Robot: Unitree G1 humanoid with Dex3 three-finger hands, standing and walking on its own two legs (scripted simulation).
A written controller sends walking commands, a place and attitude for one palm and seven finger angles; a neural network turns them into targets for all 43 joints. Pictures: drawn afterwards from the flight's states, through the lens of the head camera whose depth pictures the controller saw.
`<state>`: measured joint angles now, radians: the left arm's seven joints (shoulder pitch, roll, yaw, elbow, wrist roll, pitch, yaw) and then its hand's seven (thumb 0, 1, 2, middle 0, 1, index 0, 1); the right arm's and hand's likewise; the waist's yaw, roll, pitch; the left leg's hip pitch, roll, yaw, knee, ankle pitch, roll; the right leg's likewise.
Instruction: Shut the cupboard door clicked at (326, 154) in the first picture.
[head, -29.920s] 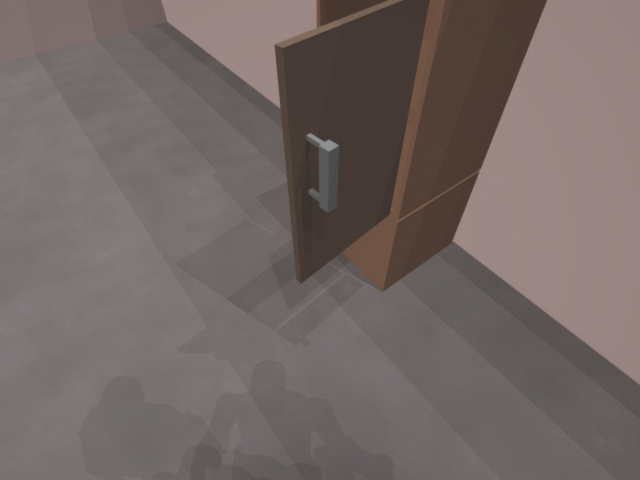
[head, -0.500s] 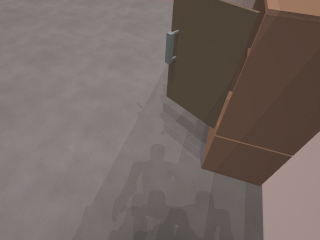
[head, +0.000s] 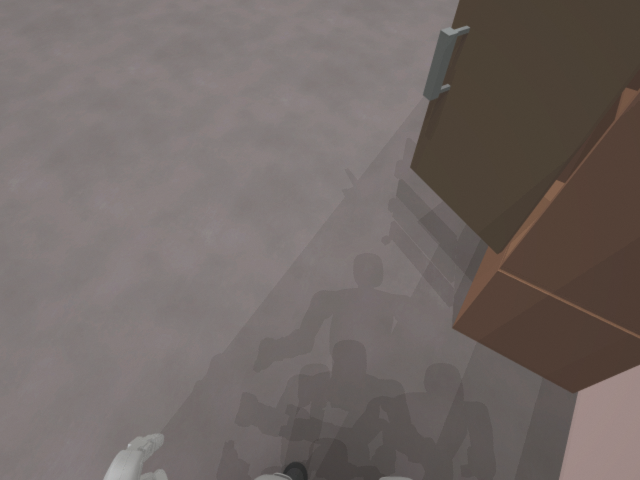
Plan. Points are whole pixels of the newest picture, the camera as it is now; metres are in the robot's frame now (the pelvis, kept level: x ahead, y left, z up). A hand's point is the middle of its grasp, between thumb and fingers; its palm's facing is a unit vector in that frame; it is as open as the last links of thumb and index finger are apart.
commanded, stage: walk to a spot facing it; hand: left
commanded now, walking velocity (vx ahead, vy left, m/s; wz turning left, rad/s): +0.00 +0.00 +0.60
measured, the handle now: (447, 63) +0.90 -0.26 +0.01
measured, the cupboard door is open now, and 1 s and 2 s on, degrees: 63 63 63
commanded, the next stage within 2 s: turn to face it in 1.58 s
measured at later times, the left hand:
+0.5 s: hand out of the picture -0.03 +0.21 -0.20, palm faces +0.34 -0.90 -0.26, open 7.4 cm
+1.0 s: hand out of the picture +0.09 +0.19 -0.15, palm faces +0.61 -0.75 -0.24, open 7.4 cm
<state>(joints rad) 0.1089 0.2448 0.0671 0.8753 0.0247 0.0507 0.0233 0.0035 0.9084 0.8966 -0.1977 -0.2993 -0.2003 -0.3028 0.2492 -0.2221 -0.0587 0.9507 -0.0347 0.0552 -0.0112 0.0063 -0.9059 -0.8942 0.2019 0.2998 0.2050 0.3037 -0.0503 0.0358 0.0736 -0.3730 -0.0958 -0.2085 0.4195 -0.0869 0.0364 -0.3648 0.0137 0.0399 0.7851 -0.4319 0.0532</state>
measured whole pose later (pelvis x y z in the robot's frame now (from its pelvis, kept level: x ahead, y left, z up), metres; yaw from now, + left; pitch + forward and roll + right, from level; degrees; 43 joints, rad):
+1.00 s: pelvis +0.16 +0.01 +0.00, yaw +39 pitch +1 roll +1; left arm 0.30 0.19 0.05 0.89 0.04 -0.04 0.00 0.00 0.91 0.90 -0.20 -0.30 -0.20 -0.30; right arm 0.26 -0.24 -0.07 0.94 -0.03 0.03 0.04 0.01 -0.91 -0.89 0.20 0.30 0.20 0.30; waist -0.03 0.00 0.02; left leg -0.55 0.04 0.02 1.17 -0.29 -0.01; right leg -0.18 -0.10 -0.21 0.44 -0.27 0.00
